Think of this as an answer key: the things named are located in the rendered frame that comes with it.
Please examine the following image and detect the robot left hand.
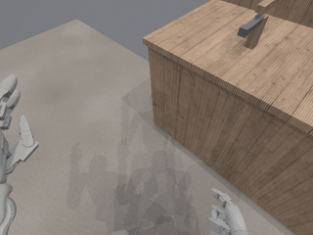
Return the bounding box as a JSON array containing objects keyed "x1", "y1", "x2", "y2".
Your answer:
[{"x1": 0, "y1": 74, "x2": 39, "y2": 184}]

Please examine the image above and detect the robot right hand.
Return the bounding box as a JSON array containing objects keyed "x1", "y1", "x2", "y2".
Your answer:
[{"x1": 208, "y1": 188, "x2": 247, "y2": 235}]

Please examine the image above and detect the counter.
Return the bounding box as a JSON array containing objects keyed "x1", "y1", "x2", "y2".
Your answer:
[{"x1": 142, "y1": 0, "x2": 313, "y2": 235}]

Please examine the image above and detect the tap lever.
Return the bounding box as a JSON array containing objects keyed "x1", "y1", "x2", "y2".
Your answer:
[{"x1": 237, "y1": 14, "x2": 265, "y2": 38}]

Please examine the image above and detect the robot left forearm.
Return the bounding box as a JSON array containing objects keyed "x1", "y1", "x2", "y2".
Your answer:
[{"x1": 0, "y1": 183, "x2": 17, "y2": 235}]

